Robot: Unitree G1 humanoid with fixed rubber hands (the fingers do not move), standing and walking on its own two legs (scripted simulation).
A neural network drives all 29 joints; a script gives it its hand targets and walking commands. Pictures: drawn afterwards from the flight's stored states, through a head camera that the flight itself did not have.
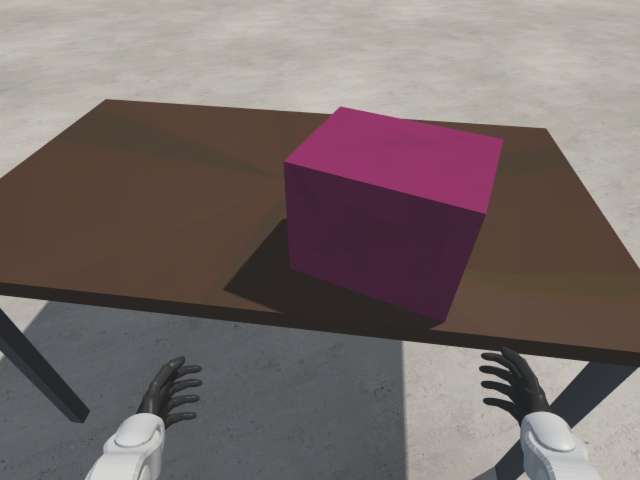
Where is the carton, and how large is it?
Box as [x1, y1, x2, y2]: [284, 106, 503, 321]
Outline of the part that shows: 340,106 284,161 290,267 444,321 486,212 503,139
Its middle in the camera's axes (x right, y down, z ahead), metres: +0.12 -0.06 +0.68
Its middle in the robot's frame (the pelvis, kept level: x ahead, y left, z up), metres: +0.54 -0.07 +0.06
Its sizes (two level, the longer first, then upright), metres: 0.287 0.217 0.226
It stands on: a table, 0.72 m high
